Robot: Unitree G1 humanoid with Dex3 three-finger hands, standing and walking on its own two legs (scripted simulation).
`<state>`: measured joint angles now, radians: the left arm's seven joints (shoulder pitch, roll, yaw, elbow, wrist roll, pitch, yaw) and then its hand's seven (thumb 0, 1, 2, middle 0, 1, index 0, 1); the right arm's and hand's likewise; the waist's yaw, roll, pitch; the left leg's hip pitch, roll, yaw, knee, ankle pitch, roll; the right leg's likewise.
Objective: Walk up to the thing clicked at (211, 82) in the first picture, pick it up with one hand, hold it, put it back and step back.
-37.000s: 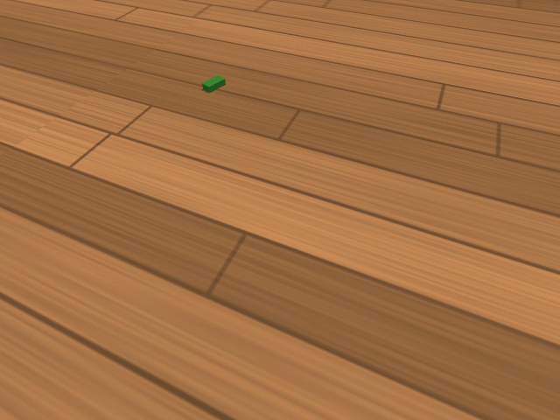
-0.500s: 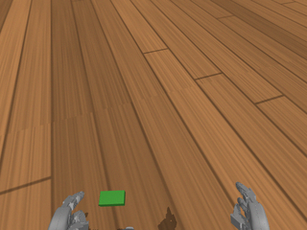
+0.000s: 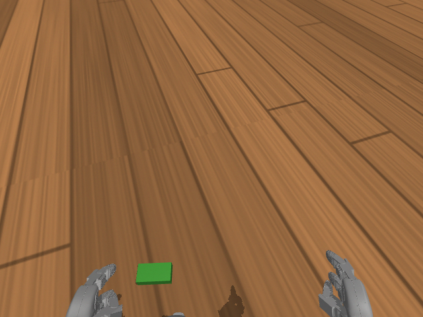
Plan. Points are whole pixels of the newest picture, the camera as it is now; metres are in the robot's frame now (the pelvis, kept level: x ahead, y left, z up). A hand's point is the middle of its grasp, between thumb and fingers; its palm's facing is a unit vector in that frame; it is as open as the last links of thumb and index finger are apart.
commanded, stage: home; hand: left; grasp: from above
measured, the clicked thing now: (154, 273) +0.42 +0.25 -0.69
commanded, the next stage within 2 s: stand in 0.02 s
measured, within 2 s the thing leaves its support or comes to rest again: neither
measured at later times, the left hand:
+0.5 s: hand out of the picture +0.09 +0.25 -0.10, palm faces +0.04 -0.94 -0.35, open 7.4 cm
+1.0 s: hand out of the picture +0.02 +0.25 -0.10, palm faces +0.03 -0.94 -0.34, open 7.4 cm
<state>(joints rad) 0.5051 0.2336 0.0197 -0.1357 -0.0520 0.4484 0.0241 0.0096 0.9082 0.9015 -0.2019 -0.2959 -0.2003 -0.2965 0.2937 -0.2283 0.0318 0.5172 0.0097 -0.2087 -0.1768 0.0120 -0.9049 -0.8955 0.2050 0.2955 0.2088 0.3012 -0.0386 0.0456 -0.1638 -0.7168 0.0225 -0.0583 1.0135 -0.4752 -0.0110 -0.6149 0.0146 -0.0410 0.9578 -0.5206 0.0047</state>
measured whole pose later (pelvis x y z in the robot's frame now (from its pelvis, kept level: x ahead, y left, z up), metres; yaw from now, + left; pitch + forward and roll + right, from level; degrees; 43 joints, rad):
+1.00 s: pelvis -0.01 +0.01 +0.07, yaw +1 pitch -4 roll +0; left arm 0.19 0.29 0.03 1.11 0.04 0.00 0.03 0.00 0.91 0.90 -0.20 -0.30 -0.20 -0.30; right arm 0.15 -0.29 -0.04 1.12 -0.03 0.00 -0.02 0.00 -0.91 -0.90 0.20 0.30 0.21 0.30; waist 0.01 0.01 0.06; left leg -0.15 -0.02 -0.03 0.39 -0.17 0.01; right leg -0.07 -0.03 -0.02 0.38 -0.23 0.03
